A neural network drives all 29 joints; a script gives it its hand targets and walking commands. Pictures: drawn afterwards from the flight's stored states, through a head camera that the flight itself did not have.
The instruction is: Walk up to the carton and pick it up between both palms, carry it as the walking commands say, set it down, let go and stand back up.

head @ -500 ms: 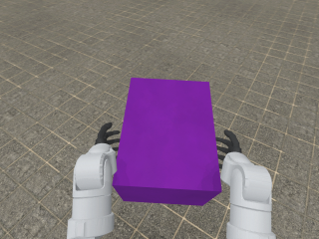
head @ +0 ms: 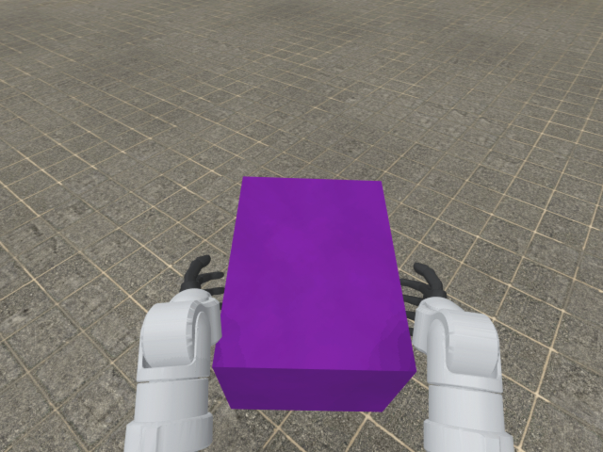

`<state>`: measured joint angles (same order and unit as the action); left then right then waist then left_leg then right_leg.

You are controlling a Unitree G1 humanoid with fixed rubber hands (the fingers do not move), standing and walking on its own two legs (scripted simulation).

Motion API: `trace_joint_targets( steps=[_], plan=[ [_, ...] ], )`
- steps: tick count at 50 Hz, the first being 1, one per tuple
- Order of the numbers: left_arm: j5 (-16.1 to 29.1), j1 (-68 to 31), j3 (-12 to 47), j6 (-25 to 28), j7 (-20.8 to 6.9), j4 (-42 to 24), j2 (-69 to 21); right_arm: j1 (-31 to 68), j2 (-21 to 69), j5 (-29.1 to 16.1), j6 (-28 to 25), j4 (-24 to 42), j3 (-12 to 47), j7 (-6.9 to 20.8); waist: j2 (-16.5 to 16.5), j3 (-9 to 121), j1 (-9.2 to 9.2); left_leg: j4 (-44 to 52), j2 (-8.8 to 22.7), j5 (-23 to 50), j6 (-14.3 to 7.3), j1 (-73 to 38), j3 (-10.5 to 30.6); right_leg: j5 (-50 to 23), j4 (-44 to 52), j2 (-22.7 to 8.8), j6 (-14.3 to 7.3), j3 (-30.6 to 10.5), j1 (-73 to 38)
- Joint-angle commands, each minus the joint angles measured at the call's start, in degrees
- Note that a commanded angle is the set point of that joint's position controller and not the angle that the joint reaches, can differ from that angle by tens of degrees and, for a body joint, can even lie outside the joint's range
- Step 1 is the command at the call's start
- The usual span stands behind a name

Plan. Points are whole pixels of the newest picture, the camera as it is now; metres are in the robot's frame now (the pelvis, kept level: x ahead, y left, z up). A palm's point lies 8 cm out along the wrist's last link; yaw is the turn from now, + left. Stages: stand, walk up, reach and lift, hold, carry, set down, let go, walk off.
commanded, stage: carry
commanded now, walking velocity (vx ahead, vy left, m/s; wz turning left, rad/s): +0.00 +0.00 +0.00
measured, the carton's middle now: (309, 289) +0.36 +0.01 +0.02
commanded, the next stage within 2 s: none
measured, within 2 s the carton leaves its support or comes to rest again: neither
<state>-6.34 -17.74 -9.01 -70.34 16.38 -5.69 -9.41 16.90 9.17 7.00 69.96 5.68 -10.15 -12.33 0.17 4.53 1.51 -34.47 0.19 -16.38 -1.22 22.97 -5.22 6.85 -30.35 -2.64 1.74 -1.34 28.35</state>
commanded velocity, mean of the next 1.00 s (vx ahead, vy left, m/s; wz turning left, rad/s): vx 0.00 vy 0.00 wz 0.00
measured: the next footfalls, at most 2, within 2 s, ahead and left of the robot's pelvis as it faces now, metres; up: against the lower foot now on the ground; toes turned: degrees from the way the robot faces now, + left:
none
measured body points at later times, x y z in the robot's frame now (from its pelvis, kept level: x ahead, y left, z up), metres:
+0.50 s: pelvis +0.01 +0.01 +0.00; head +0.03 +0.01 +0.45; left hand +0.31 +0.17 +0.07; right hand +0.31 -0.14 +0.07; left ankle +0.04 +0.11 -0.73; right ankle +0.09 -0.13 -0.73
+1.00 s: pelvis +0.03 +0.00 +0.01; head +0.02 -0.01 +0.46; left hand +0.32 +0.16 +0.08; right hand +0.33 -0.15 +0.07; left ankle +0.04 +0.11 -0.73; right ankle +0.09 -0.13 -0.73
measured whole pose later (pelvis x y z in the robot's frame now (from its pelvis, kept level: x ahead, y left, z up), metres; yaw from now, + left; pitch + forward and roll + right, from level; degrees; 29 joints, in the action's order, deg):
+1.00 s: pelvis +0.03 +0.00 +0.01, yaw +2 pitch +2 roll +0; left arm -8.5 -18.2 -9.1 -70.0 13.9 -7.0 -9.5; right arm 16.8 9.1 5.1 70.0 7.9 -9.6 -14.5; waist 0.0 3.7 -0.5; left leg -31.8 0.7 -15.7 -0.4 17.8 -3.4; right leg 10.9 -31.2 -2.6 0.6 2.3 22.0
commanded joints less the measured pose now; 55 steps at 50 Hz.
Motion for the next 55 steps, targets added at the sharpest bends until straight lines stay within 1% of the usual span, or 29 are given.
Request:
trace_joint_targets(
  steps=[1,3,4,5,7,9,10,12,14,15,16,18,20,23,24,26,28,30,32,35,36,41,43,46,48,50,52,54,55],
  plan=[
    [23.78,-29.44,36.92,2.18,-28.43,-5.29,-56.15,37.98,55.76,-26.68,-2.08,10.63,43.2,22.2,-6.87,19.27,-0.88,17.28,11.37,-20.13,-3.33,8.71,13.48,11.79,-17.44,1.96,-1.64,3.85,-16.06],
    [25.03,-32.43,37.86,2.47,-27.71,-8.26,-57.56,40.1,57.83,-29.68,-1.66,13.28,45.33,22.52,-4.42,18.48,-0.39,12.36,10.7,-9.51,-1.89,2.91,10.4,7.3,-9.16,0.59,-3.28,1.16,-12.23],
    [23.09,-29.13,35.81,1.96,-27.49,-3.47,-56.62,38.37,55.29,-27.74,-1.41,10.52,43.15,22.56,-2.38,16.73,-0.33,13.32,9.73,-13.64,-1.76,4.06,10.46,10.02,-7.08,1.58,-2.98,2.08,-12.36],
    [22.74,-28.57,35.42,2.4,-27.43,-3.12,-55.67,39.26,53.54,-27.42,-2.06,10.42,42.18,22.57,-6.28,18.39,-0.49,12.41,8.51,-16.4,-1.02,5.63,8.86,11.87,-5.57,1.91,-3.74,1.24,-14.56],
    [23.01,-32.23,36.96,2.38,-26.64,-6.28,-53.39,31.87,53.79,-26.59,-1.83,4.79,40.55,23.03,3.58,19.55,-1.07,0.1,3.06,-9.73,2.56,6.59,4.42,19.51,10.47,-11.39,-7.82,-17.95,-14.81],
    [21.49,-29.17,35.9,3.11,-27.15,-3.96,-54.46,34.04,54.91,-26.67,-2.26,6.44,42.41,23.24,12.4,16.77,-1.56,-10.08,0.54,-3.25,2.04,-5.1,1.23,30.62,16.05,-12.03,-6.86,-16.5,0.01],
    [21.24,-30.67,35.33,3.49,-27.35,-4.65,-53.83,36.49,54.48,-26.71,-2.75,7.22,42.14,23.34,13.25,15.55,-1.98,-5.95,0.89,-3.39,1.64,-7.21,1.47,31.17,15.73,-10.43,-5.12,-12.22,1.6],
    [24.33,-34.33,38.79,3.29,-26.51,-12.5,-55.28,37.98,56.6,-29.46,-3.0,12.44,44.14,23.11,7.34,21.3,-2.08,2.88,0.07,-3.83,1.41,-7.61,0.87,21.78,9.83,-5.66,-3.42,-5.83,-6.57],
    [18.77,-25.45,33.04,3.91,-26.51,-1.31,-53.05,37.54,54.22,-26.29,-3.96,9.41,40.94,22.46,5.74,21.93,-1.97,8.26,4.91,-0.63,0.65,-9.71,5.83,7.25,3.9,-5.22,-3.29,-5.21,-9.08],
    [23.9,-30.26,38.49,3.13,-26.32,-11.41,-54.41,35.61,55.43,-28.52,-2.85,13.32,43.54,22.19,0.65,23.92,-1.66,7.62,5.69,-2.66,0.17,-10.42,6.56,8.69,4.28,-4.86,-3.08,-5.49,-8.98],
    [24.24,-31.43,40.07,2.5,-26.04,-12.14,-54.87,33.44,54.65,-27.25,-2.53,11.53,42.21,22.5,-8.23,23.56,-1.67,12.7,9.46,-4.12,-2.04,-8.83,13.32,7.68,-1.53,-1.58,-2.47,-1.1,-9.42],
    [25.37,-31.91,41.55,2.08,-26.22,-13.98,-56.03,35.97,54.82,-27.83,-2.57,14.99,42.56,22.4,-8.14,24.46,-1.17,12.99,10.23,-7.45,-1.58,-3.96,12.0,6.59,-3.55,-0.89,-2.88,-0.07,-13.19],
    [24.57,-27.96,40.33,2.24,-26.1,-12.76,-54.05,32.15,54.01,-27.86,-1.95,13.59,43.67,21.86,-0.16,27.12,-1.21,8.32,8.61,6.93,0.44,-7.86,8.13,-1.62,1.47,-4.27,-3.91,-3.26,-15.58],
    [25.22,-26.8,41.08,1.56,-26.47,-12.17,-53.82,29.7,53.19,-26.15,-1.64,13.8,42.3,21.75,-0.93,28.01,-1.32,6.82,9.29,16.45,-0.46,-11.79,8.1,-7.45,-0.98,-3.52,-3.25,-1.25,-15.14],
    [25.89,-28.65,42.0,1.52,-26.65,-13.42,-54.53,28.62,53.98,-26.27,-1.58,11.84,41.99,22.09,-4.69,26.48,-1.44,5.71,9.65,19.83,-0.75,-11.72,8.42,-10.02,-1.14,-5.01,-2.55,-1.87,-13.87],
    [25.16,-28.09,41.29,1.12,-26.89,-11.66,-55.05,32.77,53.23,-26.59,-1.46,15.3,43.16,21.9,-0.82,26.68,-1.45,5.25,8.91,20.95,-0.24,-12.73,7.76,-10.09,-0.4,-4.39,-2.61,-0.91,-14.97],
    [25.33,-27.99,40.88,0.93,-27.2,-9.64,-55.27,30.29,52.9,-25.72,-1.35,12.51,41.62,22.05,-2.14,25.97,-1.57,4.0,8.57,23.18,0.0,-13.44,6.38,-13.7,-1.29,-4.83,-2.34,-1.08,-15.06],
    [25.21,-26.69,41.82,0.82,-27.09,-9.13,-54.98,30.76,51.63,-25.96,-1.2,13.32,41.56,22.14,-3.67,24.75,-1.59,6.47,7.88,14.32,0.35,-11.82,6.55,-10.38,-0.55,-6.49,-2.62,-2.39,-14.78],
    [23.15,-24.75,39.18,0.85,-27.66,-5.16,-53.07,30.52,51.43,-24.79,-1.37,10.96,41.35,21.92,1.36,20.8,-1.59,5.54,7.47,10.45,0.11,-8.47,6.64,-10.16,1.91,-6.16,-2.46,-2.28,-15.95],
    [25.5,-31.9,41.56,1.29,-27.05,-11.56,-54.52,29.35,53.9,-26.31,-0.96,9.16,42.07,22.65,-2.35,22.15,-1.57,6.55,8.77,15.25,0.05,-9.87,8.27,-8.93,0.68,-6.77,-2.15,-1.28,-16.38],
    [24.05,-28.92,39.33,1.1,-27.16,-7.47,-54.95,35.26,54.26,-27.09,-1.17,11.4,42.36,22.39,0.69,23.74,-1.69,4.64,8.04,15.57,0.44,-11.01,7.93,-12.25,0.99,-7.03,-2.24,-1.95,-17.61],
    [23.88,-30.38,38.93,0.36,-27.23,-6.27,-54.53,33.21,53.32,-26.31,-0.28,7.82,40.88,22.46,-2.22,17.31,-1.6,8.85,8.02,8.19,0.39,-6.72,8.43,-3.76,1.81,-5.97,-2.33,-2.21,-14.89],
    [24.09,-30.54,38.19,0.88,-27.39,-6.23,-54.88,34.83,55.1,-27.1,-0.59,9.32,42.19,22.36,4.52,21.29,-1.66,6.45,7.89,7.84,0.49,-8.38,7.44,-7.2,2.7,-7.45,-2.5,-2.96,-17.25],
    [23.53,-30.77,36.66,1.96,-27.23,-6.67,-54.8,36.96,55.55,-27.68,-1.15,10.54,42.96,22.28,9.01,21.79,-1.86,5.88,5.79,4.36,0.88,-9.94,5.74,-6.34,4.41,-8.32,-2.36,-3.99,-16.58],
    [21.69,-28.22,35.56,2.29,-27.53,-1.98,-54.82,38.35,54.65,-26.51,-1.92,9.53,41.56,21.94,2.48,21.69,-1.64,7.53,5.82,4.79,0.47,-10.0,6.63,-4.35,4.07,-6.97,-3.56,-4.22,-16.42],
    [22.58,-30.16,37.03,2.61,-26.94,-6.58,-53.88,32.44,53.87,-25.84,-1.93,7.32,40.53,22.32,-0.86,19.38,-1.54,10.44,7.48,1.65,-0.49,-8.79,8.21,0.43,4.58,-6.37,-3.17,-3.79,-14.81],
    [23.9,-31.87,38.63,3.24,-26.83,-9.88,-54.83,33.75,54.83,-27.09,-2.63,9.89,41.61,22.36,-2.66,23.13,-1.28,9.05,7.78,8.6,0.38,-9.68,7.82,-3.91,2.6,-5.2,-3.26,-2.9,-17.31],
    [26.76,-37.24,41.57,3.05,-26.69,-15.35,-55.37,32.89,56.54,-27.26,-1.83,10.15,42.04,22.32,2.89,22.69,-1.84,8.6,8.81,9.66,0.39,-11.26,8.02,-6.26,2.59,-5.36,-3.12,-2.34,-15.59],
    [23.21,-30.43,38.71,2.67,-26.88,-7.14,-54.36,35.0,54.19,-26.04,-2.19,9.66,41.31,21.78,0.82,23.53,-1.5,8.94,8.33,10.31,-0.1,-11.78,7.95,-6.04,2.37,-5.41,-2.8,-2.03,-16.5]
  ],
)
